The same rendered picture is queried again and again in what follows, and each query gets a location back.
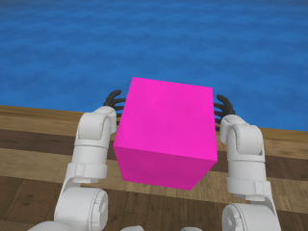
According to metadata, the right robot hand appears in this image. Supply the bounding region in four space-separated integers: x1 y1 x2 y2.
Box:
213 94 236 132

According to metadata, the right robot upper arm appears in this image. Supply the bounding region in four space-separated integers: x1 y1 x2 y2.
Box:
221 203 281 231

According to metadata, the carton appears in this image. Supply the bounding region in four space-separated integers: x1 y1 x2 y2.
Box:
113 77 218 191

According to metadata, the left robot hand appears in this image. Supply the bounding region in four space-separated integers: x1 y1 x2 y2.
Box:
103 90 126 125

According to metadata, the left robot upper arm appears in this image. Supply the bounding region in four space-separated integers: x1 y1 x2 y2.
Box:
27 186 109 231

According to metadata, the robot left forearm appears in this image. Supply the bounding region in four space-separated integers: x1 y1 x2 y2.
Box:
54 106 116 221

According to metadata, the robot right forearm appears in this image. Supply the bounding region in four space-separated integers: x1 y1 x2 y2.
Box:
219 115 281 231

